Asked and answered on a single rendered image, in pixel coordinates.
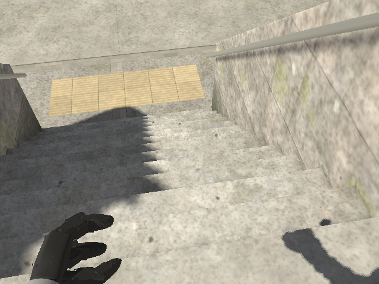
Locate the robot left hand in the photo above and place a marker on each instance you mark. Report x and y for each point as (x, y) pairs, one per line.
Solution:
(60, 250)

